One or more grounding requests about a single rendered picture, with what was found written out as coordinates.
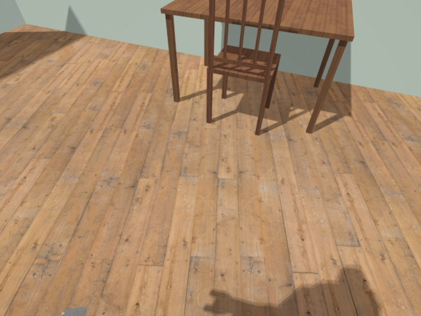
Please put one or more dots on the table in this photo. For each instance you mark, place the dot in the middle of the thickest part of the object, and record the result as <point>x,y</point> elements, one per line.
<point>331,19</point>

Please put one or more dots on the chair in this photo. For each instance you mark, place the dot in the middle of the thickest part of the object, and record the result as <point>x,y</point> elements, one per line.
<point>243,63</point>

